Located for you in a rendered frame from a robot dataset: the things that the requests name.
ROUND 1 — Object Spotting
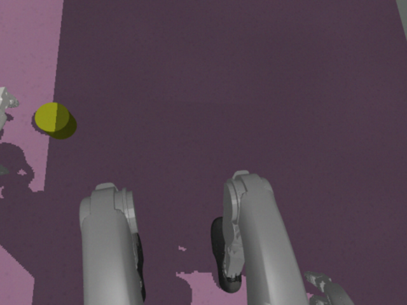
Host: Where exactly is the right robot hand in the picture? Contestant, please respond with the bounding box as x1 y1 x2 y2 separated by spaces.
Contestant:
304 271 355 305

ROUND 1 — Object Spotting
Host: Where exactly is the left robot foot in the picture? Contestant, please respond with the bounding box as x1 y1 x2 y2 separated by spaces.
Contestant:
135 233 146 302

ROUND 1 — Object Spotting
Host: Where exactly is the tin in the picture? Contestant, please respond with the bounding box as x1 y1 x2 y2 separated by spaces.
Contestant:
35 102 77 139

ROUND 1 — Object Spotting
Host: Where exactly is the left robot hand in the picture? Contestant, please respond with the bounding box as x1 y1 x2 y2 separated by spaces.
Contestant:
0 87 19 175

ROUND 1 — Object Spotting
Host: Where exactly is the right robot foot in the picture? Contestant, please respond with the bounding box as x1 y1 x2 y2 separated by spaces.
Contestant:
210 217 242 293

